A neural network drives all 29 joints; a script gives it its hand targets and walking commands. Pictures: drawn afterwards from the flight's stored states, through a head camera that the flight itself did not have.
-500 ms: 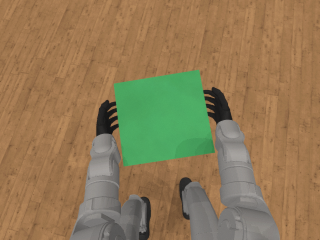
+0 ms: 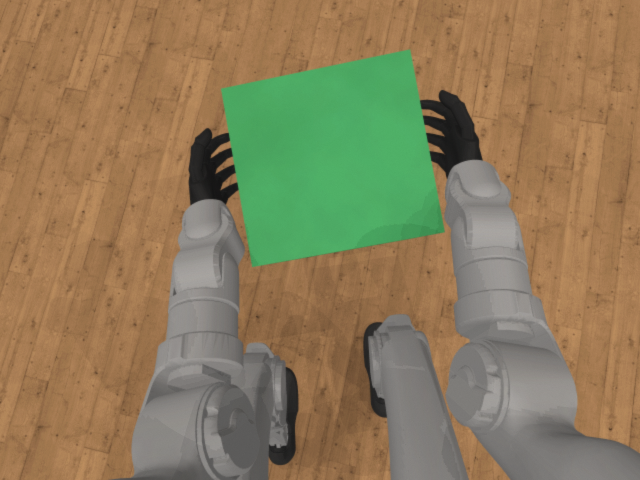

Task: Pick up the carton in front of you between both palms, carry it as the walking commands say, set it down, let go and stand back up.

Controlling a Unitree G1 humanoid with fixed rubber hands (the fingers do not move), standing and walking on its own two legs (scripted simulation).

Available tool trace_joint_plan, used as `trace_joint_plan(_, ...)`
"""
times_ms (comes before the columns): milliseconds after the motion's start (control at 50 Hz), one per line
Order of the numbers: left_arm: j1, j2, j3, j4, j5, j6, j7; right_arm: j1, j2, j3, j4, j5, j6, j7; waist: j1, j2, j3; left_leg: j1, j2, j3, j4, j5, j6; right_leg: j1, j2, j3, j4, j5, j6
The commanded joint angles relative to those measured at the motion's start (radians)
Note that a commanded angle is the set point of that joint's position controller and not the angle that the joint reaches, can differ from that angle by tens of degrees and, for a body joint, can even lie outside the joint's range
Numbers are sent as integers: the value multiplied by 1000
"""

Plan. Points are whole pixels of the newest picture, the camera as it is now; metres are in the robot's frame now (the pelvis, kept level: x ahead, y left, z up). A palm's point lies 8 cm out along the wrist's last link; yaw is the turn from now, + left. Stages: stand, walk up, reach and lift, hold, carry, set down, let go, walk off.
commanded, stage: set down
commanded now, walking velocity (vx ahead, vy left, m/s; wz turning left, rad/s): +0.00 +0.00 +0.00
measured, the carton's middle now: (333, 180) +0.49 -0.06 -0.17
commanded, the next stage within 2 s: none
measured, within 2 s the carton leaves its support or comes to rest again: rests again in 1.10 s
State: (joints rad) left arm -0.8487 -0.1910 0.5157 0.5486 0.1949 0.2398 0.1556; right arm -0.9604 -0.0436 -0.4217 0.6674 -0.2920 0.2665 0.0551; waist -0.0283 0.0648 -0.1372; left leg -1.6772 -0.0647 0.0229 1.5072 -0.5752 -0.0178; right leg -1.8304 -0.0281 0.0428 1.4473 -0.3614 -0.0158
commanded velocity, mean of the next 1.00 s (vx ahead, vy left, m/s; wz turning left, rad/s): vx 0.00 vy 0.00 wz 0.00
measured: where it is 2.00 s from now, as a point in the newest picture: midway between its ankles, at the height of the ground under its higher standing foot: (331, 408)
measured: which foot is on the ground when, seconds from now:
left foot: down 0.00-1.00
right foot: down 0.00-1.00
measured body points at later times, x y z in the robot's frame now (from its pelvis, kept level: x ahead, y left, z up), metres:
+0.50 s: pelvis -0.03 +0.00 -0.11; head +0.30 -0.09 +0.18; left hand +0.51 +0.07 -0.24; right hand +0.51 -0.23 -0.25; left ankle +0.05 +0.13 -0.54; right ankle +0.11 -0.12 -0.54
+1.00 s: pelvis -0.03 +0.00 -0.18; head +0.35 -0.05 +0.05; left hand +0.53 +0.07 -0.36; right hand +0.54 -0.23 -0.35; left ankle +0.05 +0.13 -0.54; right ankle +0.11 -0.12 -0.54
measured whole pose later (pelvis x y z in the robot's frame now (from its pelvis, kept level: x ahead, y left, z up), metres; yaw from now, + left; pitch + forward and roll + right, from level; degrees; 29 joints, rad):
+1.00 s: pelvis -0.03 +0.00 -0.18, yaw +2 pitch +40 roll +5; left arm -1.37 0.04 0.37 0.76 -0.03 0.24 0.24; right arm -1.52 -0.37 -0.25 0.97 -0.08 0.25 0.02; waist -0.06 0.06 0.34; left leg -2.13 -0.17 0.00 2.16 -0.73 -0.07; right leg -2.32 -0.04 0.06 2.06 -0.44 -0.02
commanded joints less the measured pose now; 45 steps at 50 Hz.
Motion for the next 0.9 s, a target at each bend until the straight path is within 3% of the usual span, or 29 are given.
trace_joint_plan(0, -690, -769, -570, 13, -116, -33, -246, -435, 857, 472, 94, 112, 11, 194, -37, -124, -940, -6, -157, 26, -105, 195, -43, 903, 150, -8, -3, 314, 15)
trace_joint_plan(200, -880, -715, -574, 12, -174, -9, -253, -580, 817, 492, 97, 150, 36, 151, -58, -120, -1006, -232, -168, 62, 54, 113, -44, 919, 140, 7, 135, 282, 22)
trace_joint_plan(280, -917, -674, -505, 58, -151, -5, -243, -672, 807, 505, 100, 175, 43, 156, -8, -165, -987, -270, -165, 72, 110, 103, -37, 859, 139, 3, 181, 241, 34)
trace_joint_plan(400, -1003, -632, -442, 104, -151, -5, -235, -756, 748, 476, 150, 172, 49, 164, 0, -214, -932, -328, -155, 75, 189, 86, -31, 772, 131, -7, 253, 201, 37)
trace_joint_plan(600, -1178, -590, -499, 95, -228, -16, -209, -867, 618, 437, 222, 194, 22, 187, -65, -122, -903, -279, -144, 71, 298, 97, -43, 613, 101, -44, 402, 231, 11)
trace_joint_plan(760, -1288, -533, -575, 45, -298, -36, -173, -1006, 548, 496, 202, 295, -2, 202, -71, -99, -952, -167, -133, 69, 385, 176, -40, 596, 83, -57, 520, 319, 6)
trace_joint_plan(800, -1302, -541, -604, 24, -314, -39, -169, -1032, 547, 508, 174, 325, -9, 208, -81, -63, -971, -128, -134, 73, 404, 234, -41, 589, 87, -56, 540, 375, 2)
trace_joint_plan(880, -1291, -566, -647, 17, -336, -43, -175, -980, 558, 510, 202, 343, -8, 214, -96, -44, -956, -183, -138, 78, 427, 268, -47, 648, 85, -45, 573, 469, -6)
